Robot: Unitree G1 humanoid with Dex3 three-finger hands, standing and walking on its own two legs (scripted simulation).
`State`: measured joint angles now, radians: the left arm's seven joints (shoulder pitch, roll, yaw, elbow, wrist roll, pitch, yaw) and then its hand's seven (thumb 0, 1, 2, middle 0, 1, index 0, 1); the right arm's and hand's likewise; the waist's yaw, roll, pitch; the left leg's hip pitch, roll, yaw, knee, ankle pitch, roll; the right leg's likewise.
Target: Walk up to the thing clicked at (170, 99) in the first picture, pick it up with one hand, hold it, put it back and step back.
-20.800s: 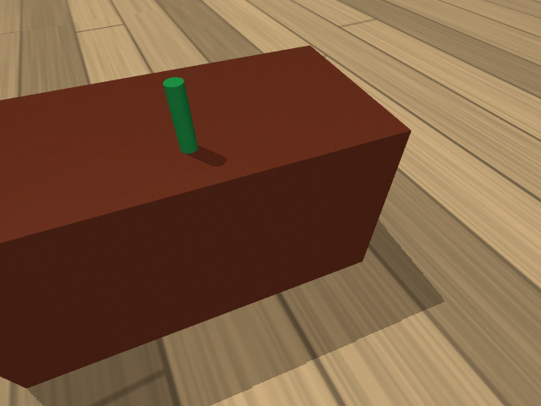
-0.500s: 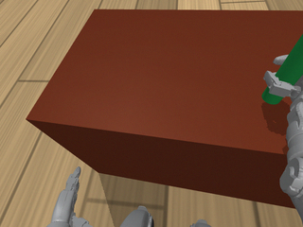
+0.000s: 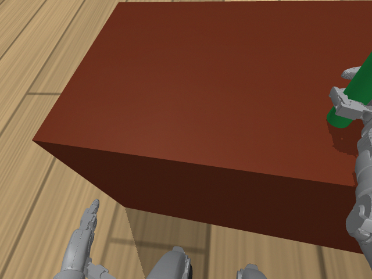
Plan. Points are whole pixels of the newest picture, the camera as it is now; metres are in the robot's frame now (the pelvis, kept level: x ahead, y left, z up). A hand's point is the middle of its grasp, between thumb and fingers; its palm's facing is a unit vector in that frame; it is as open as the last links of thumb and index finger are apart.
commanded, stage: lower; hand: right
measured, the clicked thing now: (362, 88) +0.51 -0.25 +0.10
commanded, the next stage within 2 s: loosen in 0.10 s
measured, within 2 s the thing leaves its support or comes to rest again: neither
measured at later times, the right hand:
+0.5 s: hand (348, 98) +0.51 -0.24 +0.07, palm faces +0.23 +0.97 +0.01, open 7.3 cm
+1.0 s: hand (361, 91) +0.51 -0.25 +0.09, palm faces +0.26 +0.96 +0.02, open 15.0 cm
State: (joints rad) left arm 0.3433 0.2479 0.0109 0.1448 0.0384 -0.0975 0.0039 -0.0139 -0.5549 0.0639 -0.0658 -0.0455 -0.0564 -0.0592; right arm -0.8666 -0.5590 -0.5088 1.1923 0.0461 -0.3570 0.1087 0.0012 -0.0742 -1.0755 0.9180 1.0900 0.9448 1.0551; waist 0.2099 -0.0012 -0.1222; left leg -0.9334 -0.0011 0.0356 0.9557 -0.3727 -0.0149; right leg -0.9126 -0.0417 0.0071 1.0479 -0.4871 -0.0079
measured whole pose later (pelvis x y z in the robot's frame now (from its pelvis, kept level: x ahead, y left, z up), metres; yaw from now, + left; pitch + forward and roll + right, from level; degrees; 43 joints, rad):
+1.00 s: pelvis +0.00 +0.00 +0.00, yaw +0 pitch +20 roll +3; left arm 0.37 0.26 0.03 0.09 0.03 -0.06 0.01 -0.01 -0.53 0.05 -0.07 -0.05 -0.07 -0.06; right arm -0.86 -0.59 -0.54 1.15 0.04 -0.33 0.11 -0.01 0.27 -0.17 0.30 0.22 0.28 0.22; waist 0.21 0.00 -0.12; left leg -0.92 -0.01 0.04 0.96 -0.38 -0.01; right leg -0.90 -0.05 0.01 1.06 -0.50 -0.01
